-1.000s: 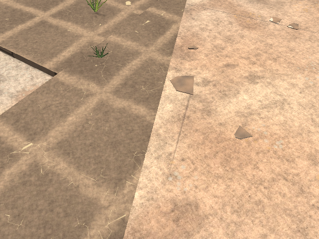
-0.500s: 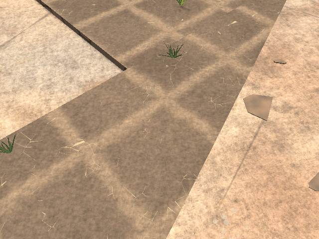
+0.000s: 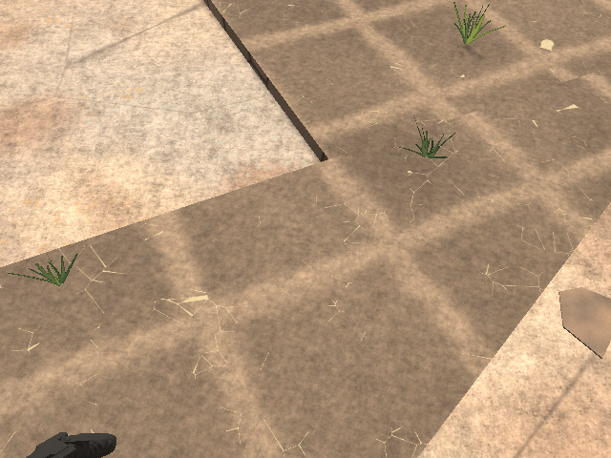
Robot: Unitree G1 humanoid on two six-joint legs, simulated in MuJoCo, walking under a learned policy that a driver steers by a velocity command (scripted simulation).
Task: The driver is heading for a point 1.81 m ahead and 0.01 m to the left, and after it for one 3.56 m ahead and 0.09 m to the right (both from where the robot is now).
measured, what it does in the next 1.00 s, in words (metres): goes down: right foot, then left foot 0.13 m lower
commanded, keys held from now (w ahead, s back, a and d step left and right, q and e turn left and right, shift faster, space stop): w+q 0.34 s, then w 0.08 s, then w+e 0.58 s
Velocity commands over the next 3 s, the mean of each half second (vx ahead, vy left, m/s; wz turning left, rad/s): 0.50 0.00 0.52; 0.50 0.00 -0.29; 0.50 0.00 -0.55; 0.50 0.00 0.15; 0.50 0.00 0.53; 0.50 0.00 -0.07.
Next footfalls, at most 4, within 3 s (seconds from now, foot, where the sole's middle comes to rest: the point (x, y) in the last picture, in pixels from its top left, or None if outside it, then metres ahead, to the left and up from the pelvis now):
0.18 right None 0.26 -0.17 -0.78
0.74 left None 0.46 0.19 -0.91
1.20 right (295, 355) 0.77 -0.02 -0.91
1.74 left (251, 255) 1.10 0.10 -0.91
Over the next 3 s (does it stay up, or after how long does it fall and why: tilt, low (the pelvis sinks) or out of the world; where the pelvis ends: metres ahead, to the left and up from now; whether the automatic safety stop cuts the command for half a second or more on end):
stays up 1.58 0.15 -0.27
